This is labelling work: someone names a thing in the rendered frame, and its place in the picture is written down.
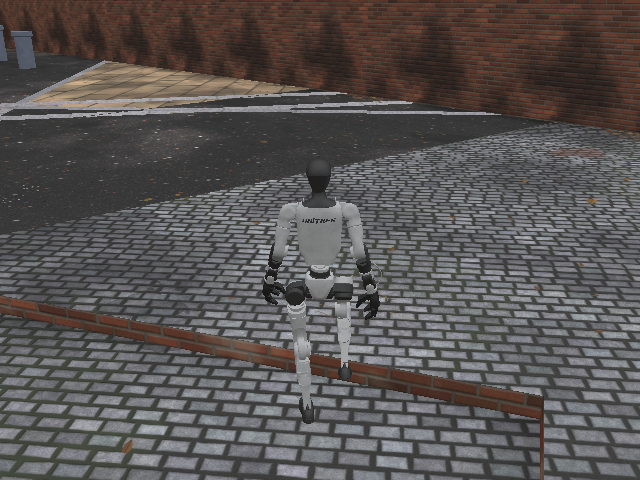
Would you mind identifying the robot left forearm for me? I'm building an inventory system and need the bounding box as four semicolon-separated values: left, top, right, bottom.
264;242;283;284

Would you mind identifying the left robot hand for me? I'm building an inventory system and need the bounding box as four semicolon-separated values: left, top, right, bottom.
262;281;286;305

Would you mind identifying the right robot upper arm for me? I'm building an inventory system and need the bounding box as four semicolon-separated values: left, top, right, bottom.
340;202;366;259

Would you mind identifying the robot right shin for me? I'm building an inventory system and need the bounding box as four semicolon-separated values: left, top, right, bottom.
337;302;351;368

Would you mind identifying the left robot upper arm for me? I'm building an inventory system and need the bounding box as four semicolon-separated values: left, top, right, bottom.
272;202;298;258

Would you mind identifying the right robot hand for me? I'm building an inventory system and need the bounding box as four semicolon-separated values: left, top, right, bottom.
356;291;380;320

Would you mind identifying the robot right forearm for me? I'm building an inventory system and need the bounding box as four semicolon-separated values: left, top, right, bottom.
356;244;377;294

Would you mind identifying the humanoid robot head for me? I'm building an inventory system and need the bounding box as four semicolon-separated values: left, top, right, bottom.
302;159;336;208

